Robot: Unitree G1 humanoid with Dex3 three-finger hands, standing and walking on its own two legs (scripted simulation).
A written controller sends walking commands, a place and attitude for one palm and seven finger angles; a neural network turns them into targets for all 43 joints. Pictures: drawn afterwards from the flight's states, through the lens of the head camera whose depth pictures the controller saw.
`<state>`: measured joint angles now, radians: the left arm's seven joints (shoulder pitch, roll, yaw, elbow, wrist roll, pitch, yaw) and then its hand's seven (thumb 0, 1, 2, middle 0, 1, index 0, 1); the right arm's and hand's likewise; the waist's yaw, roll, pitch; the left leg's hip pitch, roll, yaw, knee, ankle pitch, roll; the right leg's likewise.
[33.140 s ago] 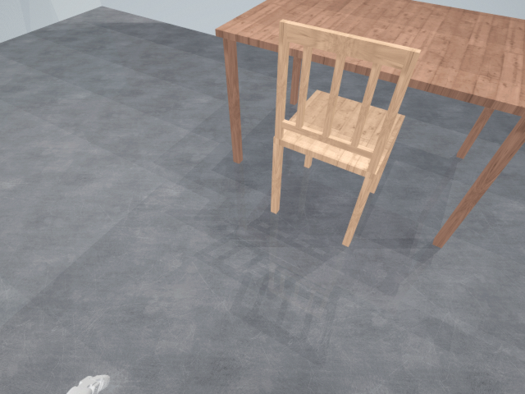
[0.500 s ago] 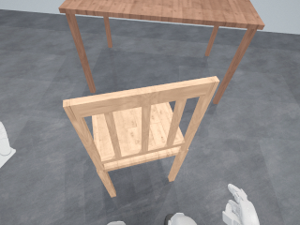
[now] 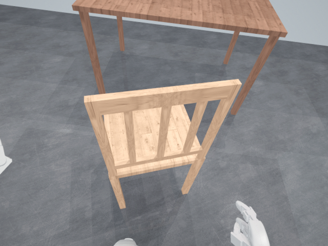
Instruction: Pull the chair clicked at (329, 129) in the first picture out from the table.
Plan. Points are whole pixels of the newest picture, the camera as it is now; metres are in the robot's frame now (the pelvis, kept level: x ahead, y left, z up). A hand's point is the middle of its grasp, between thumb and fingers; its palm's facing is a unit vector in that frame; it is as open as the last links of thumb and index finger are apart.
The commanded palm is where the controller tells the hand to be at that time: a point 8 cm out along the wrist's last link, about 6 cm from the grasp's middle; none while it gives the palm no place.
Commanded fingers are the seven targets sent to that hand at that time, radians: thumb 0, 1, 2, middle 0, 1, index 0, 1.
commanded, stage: step back with the hand held close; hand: left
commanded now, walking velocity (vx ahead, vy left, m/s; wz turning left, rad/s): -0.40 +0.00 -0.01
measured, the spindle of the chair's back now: (163, 134) +0.45 +0.05 -0.06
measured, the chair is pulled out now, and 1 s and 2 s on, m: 0.58 0.58 0.58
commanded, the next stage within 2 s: stop stepping back and stand still in 0.20 s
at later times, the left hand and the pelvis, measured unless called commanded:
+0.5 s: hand out of the picture +0.06 +0.23 +0.18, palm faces +0.31 -0.79 -0.53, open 7.4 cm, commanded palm +0.02 +0.28 +0.19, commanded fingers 0.00 0.90 0.90 -0.20 -0.30 -0.20 -0.30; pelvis -0.14 -0.01 +0.00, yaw -3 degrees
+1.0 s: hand out of the picture -0.03 +0.26 +0.19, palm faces +0.40 -0.76 -0.50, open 7.4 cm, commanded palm -0.08 +0.29 +0.19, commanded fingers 0.00 0.90 0.90 -0.20 -0.30 -0.20 -0.30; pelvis -0.23 +0.00 +0.00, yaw -2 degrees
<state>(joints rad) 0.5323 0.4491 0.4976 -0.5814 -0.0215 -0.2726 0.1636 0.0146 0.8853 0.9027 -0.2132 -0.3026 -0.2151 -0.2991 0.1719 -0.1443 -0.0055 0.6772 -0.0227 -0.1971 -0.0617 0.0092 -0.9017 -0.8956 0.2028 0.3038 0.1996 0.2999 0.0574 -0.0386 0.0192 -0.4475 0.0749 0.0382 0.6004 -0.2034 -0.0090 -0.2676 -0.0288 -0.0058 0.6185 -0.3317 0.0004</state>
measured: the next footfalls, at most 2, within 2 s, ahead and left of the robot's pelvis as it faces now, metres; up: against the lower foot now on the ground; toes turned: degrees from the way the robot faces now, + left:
left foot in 0.24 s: +0.01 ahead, +0.10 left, +0.00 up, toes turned -1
right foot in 0.48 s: -0.07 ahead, -0.16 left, +0.00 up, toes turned -7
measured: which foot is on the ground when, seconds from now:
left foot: down 0.00-0.08, up 0.10-0.22, down 0.24-0.50, up 0.52-0.66, down 0.68-1.00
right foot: down 0.00-0.24, up 0.26-0.46, down 0.48-0.70, up 0.72-0.90, down 0.92-1.00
